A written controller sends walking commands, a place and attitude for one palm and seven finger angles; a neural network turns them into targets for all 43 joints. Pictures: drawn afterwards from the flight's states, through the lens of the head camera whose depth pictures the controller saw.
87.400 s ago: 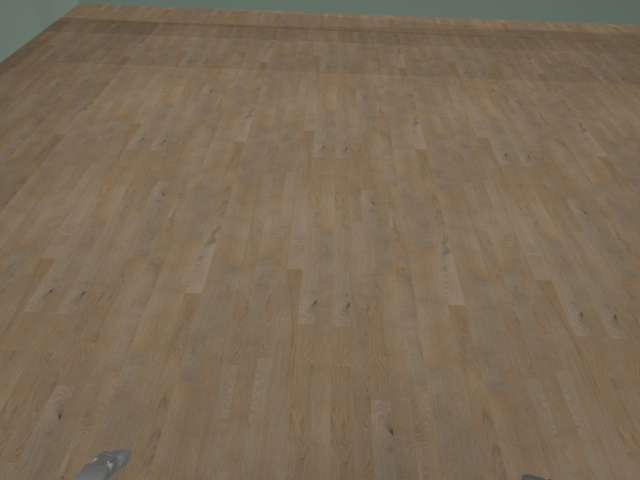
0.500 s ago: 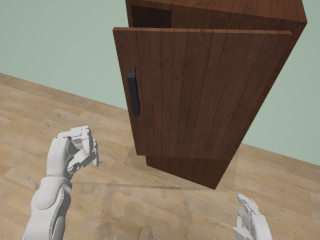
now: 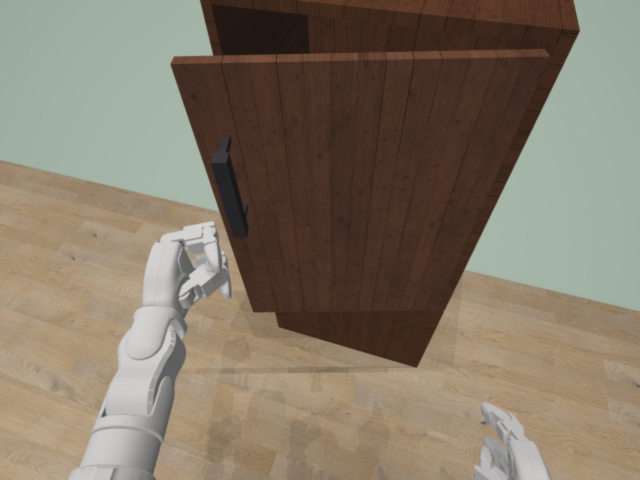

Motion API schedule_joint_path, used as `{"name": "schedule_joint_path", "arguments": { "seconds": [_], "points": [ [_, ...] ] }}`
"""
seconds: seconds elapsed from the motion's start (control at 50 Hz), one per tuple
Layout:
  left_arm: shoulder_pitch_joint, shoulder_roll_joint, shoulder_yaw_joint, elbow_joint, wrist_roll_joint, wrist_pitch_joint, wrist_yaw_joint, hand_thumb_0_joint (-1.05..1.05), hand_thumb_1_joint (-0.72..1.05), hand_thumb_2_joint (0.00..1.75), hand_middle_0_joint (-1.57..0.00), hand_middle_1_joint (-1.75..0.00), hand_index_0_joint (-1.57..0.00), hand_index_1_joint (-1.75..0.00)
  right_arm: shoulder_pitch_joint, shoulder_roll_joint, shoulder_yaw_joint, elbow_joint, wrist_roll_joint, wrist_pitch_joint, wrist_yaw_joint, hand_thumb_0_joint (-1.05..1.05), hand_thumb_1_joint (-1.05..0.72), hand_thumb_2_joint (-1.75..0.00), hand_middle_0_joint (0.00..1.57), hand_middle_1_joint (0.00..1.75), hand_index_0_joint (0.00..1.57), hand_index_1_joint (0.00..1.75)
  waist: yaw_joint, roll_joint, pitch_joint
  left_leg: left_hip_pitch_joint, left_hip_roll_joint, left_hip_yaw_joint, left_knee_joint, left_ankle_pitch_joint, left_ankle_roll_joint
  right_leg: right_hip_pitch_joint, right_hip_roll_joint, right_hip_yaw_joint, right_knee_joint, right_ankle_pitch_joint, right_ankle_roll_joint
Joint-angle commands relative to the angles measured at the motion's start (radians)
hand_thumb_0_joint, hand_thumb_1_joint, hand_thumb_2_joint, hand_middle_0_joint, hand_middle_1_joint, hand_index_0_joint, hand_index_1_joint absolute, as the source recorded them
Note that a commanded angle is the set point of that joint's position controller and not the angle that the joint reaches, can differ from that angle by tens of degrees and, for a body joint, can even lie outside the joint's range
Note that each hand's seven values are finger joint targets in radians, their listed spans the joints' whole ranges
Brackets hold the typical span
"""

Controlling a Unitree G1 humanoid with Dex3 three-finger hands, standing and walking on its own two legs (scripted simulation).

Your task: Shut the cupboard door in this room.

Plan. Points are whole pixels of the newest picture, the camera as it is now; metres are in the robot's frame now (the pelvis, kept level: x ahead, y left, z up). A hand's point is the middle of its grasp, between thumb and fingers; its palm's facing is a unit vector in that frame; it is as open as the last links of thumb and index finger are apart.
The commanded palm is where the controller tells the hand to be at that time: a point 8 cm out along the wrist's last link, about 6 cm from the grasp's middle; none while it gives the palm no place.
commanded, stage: bring the fist close to the handle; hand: left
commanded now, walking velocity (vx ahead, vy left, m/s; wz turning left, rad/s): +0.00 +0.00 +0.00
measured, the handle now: (233, 189) +0.48 +0.15 +0.09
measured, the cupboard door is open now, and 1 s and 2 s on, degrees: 18 18 4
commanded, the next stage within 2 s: push the door shut along its arc in 0.66 s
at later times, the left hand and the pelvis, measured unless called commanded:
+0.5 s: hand (257, 232) +0.39 +0.10 +0.10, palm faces +0.04 -1.00 -0.01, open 3.1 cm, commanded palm +0.35 +0.16 +0.09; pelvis +0.00 +0.01 +0.00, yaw -2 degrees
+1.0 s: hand (255, 227) +0.40 +0.10 +0.10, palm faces +0.01 -1.00 -0.02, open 3.1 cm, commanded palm +0.38 +0.16 +0.09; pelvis -0.02 +0.00 +0.00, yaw -1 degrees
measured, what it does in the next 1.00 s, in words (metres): stands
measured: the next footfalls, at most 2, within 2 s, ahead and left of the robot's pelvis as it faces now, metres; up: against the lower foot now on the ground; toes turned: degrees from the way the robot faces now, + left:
none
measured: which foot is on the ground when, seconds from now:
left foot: down 0.00-1.00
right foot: down 0.00-1.00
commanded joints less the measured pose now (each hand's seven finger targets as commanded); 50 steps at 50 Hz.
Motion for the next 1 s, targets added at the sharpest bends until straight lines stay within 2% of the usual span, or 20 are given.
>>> {"name": "schedule_joint_path", "arguments": {
  "seconds": [0.0, 0.04, 0.08, 0.14, 0.2, 0.24, 0.28, 0.32, 0.36, 0.38, 0.48, 0.54, 0.62, 0.68, 0.7, 0.78, 0.8, 0.86, 0.88, 0.98],
  "points": [
    [-0.369, 0.138, 0.079, -0.238, 0.009, -0.123, 0.057, 0.00, 0.90, 0.90, -1.30, -1.50, -1.30, -1.50, -0.034, -0.090, -0.045, -0.124, -0.005, -0.040, 0.003, 0.00, -0.90, -0.90, 0.20, 0.30, 0.20, 0.30, -0.001, -0.044, -0.357, 0.018, 0.040, -0.030, -0.082, 0.327, -0.024, 0.293, -0.074, 0.120, -0.068, 0.367, 0.062],
    [-0.343, 0.096, 0.043, -0.160, 0.019, -0.120, 0.062, 0.00, 0.90, 0.90, -1.30, -1.50, -1.30, -1.50, -0.028, -0.089, -0.043, -0.118, -0.005, -0.030, 0.012, 0.00, -0.90, -0.90, 0.20, 0.30, 0.20, 0.30, -0.002, -0.046, -0.319, 0.005, 0.039, -0.027, -0.084, 0.322, -0.026, 0.274, -0.073, 0.116, -0.069, 0.372, 0.062],
    [-0.332, 0.107, 0.058, -0.050, 0.026, -0.092, 0.064, 0.00, 0.90, 0.90, -1.30, -1.50, -1.30, -1.50, -0.018, -0.098, -0.046, -0.114, -0.003, -0.009, 0.014, 0.00, -0.90, -0.90, 0.20, 0.30, 0.20, 0.30, -0.006, -0.097, -0.270, -0.030, 0.039, -0.024, -0.087, 0.289, -0.025, 0.263, -0.076, 0.124, -0.089, 0.347, 0.069],
    [-0.413, 0.047, 0.001, -0.004, 0.031, -0.060, 0.059, 0.00, 0.90, 0.90, -1.30, -1.50, -1.30, -1.50, -0.015, -0.097, -0.048, -0.122, 0.003, 0.013, 0.018, 0.00, -0.90, -0.90, 0.20, 0.30, 0.20, 0.30, -0.021, -0.086, -0.238, -0.017, 0.038, -0.022, -0.101, 0.266, -0.024, 0.227, -0.074, 0.117, -0.107, 0.309, 0.066],
    [-0.540, 0.071, 0.021, -0.018, 0.031, -0.071, 0.079, 0.00, 0.90, 0.90, -1.30, -1.50, -1.30, -1.50, -0.011, -0.099, -0.051, -0.123, 0.001, 0.026, 0.015, 0.00, -0.90, -0.90, 0.20, 0.30, 0.20, 0.30, -0.024, -0.068, -0.291, 0.005, 0.039, -0.025, -0.103, 0.265, -0.024, 0.238, -0.070, 0.118, -0.109, 0.289, 0.061],
    [-0.645, 0.016, -0.025, -0.045, 0.034, -0.108, 0.100, 0.00, 0.90, 0.90, -1.30, -1.50, -1.30, -1.50, -0.008, -0.089, -0.053, -0.116, -0.004, 0.018, 0.017, 0.00, -0.90, -0.90, 0.20, 0.30, 0.20, 0.30, -0.040, -0.042, -0.334, 0.051, 0.043, -0.032, -0.097, 0.289, -0.025, 0.216, -0.061, 0.102, -0.091, 0.301, 0.056],
    [-0.633, 0.080, 0.039, -0.027, 0.042, -0.150, 0.127, 0.00, 0.90, 0.90, -1.30, -1.50, -1.30, -1.50, 0.005, -0.096, -0.055, -0.104, -0.012, 0.016, 0.018, 0.00, -0.90, -0.90, 0.20, 0.30, 0.20, 0.30, -0.024, -0.063, -0.361, 0.045, 0.047, -0.034, -0.095, 0.300, -0.027, 0.234, -0.057, 0.102, -0.081, 0.308, 0.054],
    [-0.616, 0.052, 0.021, -0.008, 0.056, -0.182, 0.142, 0.00, 0.90, 0.90, -1.30, -1.50, -1.30, -1.50, 0.004, -0.088, -0.055, -0.101, -0.017, 0.016, 0.026, 0.00, -0.90, -0.90, 0.20, 0.30, 0.20, 0.30, -0.020, -0.067, -0.395, 0.046, 0.044, -0.030, -0.096, 0.320, -0.028, 0.250, -0.057, 0.100, -0.066, 0.333, 0.053],
    [-0.565, 0.045, 0.021, 0.048, 0.068, -0.187, 0.148, 0.00, 0.90, 0.90, -1.30, -1.50, -1.30, -1.50, 0.010, -0.089, -0.054, -0.098, -0.021, 0.020, 0.036, 0.00, -0.90, -0.90, 0.20, 0.30, 0.20, 0.30, -0.012, -0.056, -0.366, 0.023, 0.043, -0.024, -0.102, 0.315, -0.031, 0.240, -0.056, 0.096, -0.062, 0.332, 0.052],
    [-0.514, 0.092, 0.070, 0.096, 0.074, -0.180, 0.151, 0.00, 0.90, 0.90, -1.30, -1.50, -1.30, -1.50, 0.018, -0.097, -0.059, -0.097, -0.020, 0.029, 0.037, 0.00, -0.90, -0.90, 0.20, 0.30, 0.20, 0.30, 0.004, -0.078, -0.360, 0.007, 0.044, -0.023, -0.104, 0.317, -0.031, 0.257, -0.056, 0.099, -0.066, 0.335, 0.050],
    [-0.478, 0.040, 0.023, 0.073, 0.072, -0.150, 0.141, 0.00, 0.90, 0.90, -1.30, -1.50, -1.30, -1.50, 0.014, -0.098, -0.063, -0.127, -0.013, 0.053, 0.046, 0.00, -0.90, -0.90, 0.20, 0.30, 0.20, 0.30, 0.002, -0.089, -0.319, 0.013, 0.045, -0.013, -0.125, 0.319, -0.028, 0.265, -0.056, 0.098, -0.092, 0.340, 0.051],
    [-0.545, 0.049, 0.024, 0.032, 0.058, -0.157, 0.140, 0.00, 0.90, 0.90, -1.30, -1.50, -1.30, -1.50, 0.006, -0.099, -0.062, -0.128, -0.012, 0.057, 0.037, 0.00, -0.90, -0.90, 0.20, 0.30, 0.20, 0.30, -0.018, -0.110, -0.299, 0.015, 0.045, -0.005, -0.130, 0.269, -0.021, 0.256, -0.057, 0.110, -0.120, 0.292, 0.058],
    [-0.660, 0.028, -0.017, -0.018, 0.067, -0.208, 0.157, 0.00, 0.90, 0.90, -1.30, -1.50, -1.30, -1.50, -0.009, -0.091, -0.058, -0.115, -0.015, 0.041, 0.030, 0.00, -0.90, -0.90, 0.20, 0.30, 0.20, 0.30, -0.040, -0.073, -0.290, 0.038, 0.047, -0.017, -0.137, 0.197, -0.017, 0.214, -0.056, 0.112, -0.131, 0.189, 0.057],
    [-0.652, 0.063, 0.008, 0.046, 0.076, -0.222, 0.161, 0.00, 0.90, 0.90, -1.30, -1.50, -1.30, -1.50, -0.010, -0.097, -0.057, -0.098, -0.017, 0.038, 0.027, 0.00, -0.90, -0.90, 0.20, 0.30, 0.20, 0.30, -0.035, -0.048, -0.283, 0.021, 0.043, -0.020, -0.133, 0.151, -0.016, 0.198, -0.056, 0.118, -0.136, 0.133, 0.056],
    [-0.666, 0.045, -0.014, 0.067, 0.082, -0.220, 0.158, 0.00, 0.90, 0.90, -1.30, -1.50, -1.30, -1.50, -0.012, -0.095, -0.054, -0.094, -0.016, 0.039, 0.027, 0.00, -0.90, -0.90, 0.20, 0.30, 0.20, 0.30, -0.049, -0.054, -0.284, 0.020, 0.042, -0.022, -0.134, 0.146, -0.017, 0.191, -0.059, 0.115, -0.134, 0.130, 0.056],
    [-0.624, 0.076, 0.020, 0.161, 0.081, -0.195, 0.138, 0.00, 0.90, 0.90, -1.30, -1.50, -1.30, -1.50, -0.002, -0.103, -0.057, -0.092, -0.013, 0.048, 0.029, 0.00, -0.90, -0.90, 0.20, 0.30, 0.20, 0.30, -0.030, -0.063, -0.300, 0.004, 0.037, -0.023, -0.139, 0.165, -0.021, 0.218, -0.059, 0.114, -0.130, 0.159, 0.052],
    [-0.641, 0.048, -0.004, 0.177, 0.075, -0.186, 0.128, 0.00, 0.90, 0.90, -1.30, -1.50, -1.30, -1.50, -0.004, -0.100, -0.053, -0.096, -0.011, 0.050, 0.029, 0.00, -0.90, -0.90, 0.20, 0.30, 0.20, 0.30, -0.038, -0.065, -0.292, 0.001, 0.036, -0.020, -0.138, 0.166, -0.019, 0.211, -0.061, 0.115, -0.131, 0.169, 0.055],
    [-0.762, 0.091, 0.024, 0.213, 0.060, -0.189, 0.108, 0.00, 0.90, 0.90, -1.30, -1.50, -1.30, -1.50, 0.002, -0.104, -0.052, -0.089, -0.008, 0.056, 0.022, 0.00, -0.90, -0.90, 0.20, 0.30, 0.20, 0.30, -0.059, -0.119, -0.269, -0.029, 0.034, -0.016, -0.136, 0.144, -0.015, 0.217, -0.065, 0.132, -0.150, 0.151, 0.063],
    [-0.779, 0.136, 0.069, 0.228, 0.055, -0.199, 0.106, 0.00, 0.90, 0.90, -1.30, -1.50, -1.30, -1.50, 0.007, -0.108, -0.055, -0.084, -0.010, 0.057, 0.017, 0.00, -0.90, -0.90, 0.20, 0.30, 0.20, 0.30, -0.048, -0.127, -0.282, -0.032, 0.034, -0.018, -0.135, 0.146, -0.014, 0.232, -0.065, 0.135, -0.149, 0.153, 0.063],
    [-0.884, 0.145, 0.056, 0.302, 0.056, -0.258, 0.062, 0.00, 0.90, 0.90, -1.30, -1.50, -1.30, -1.50, 0.029, -0.109, -0.052, -0.065, -0.011, 0.051, 0.019, 0.00, -0.90, -0.90, 0.20, 0.30, 0.20, 0.30, -0.062, -0.060, -0.320, -0.029, 0.031, -0.023, -0.117, 0.167, -0.014, 0.216, -0.059, 0.132, -0.116, 0.202, 0.056]
  ]
}}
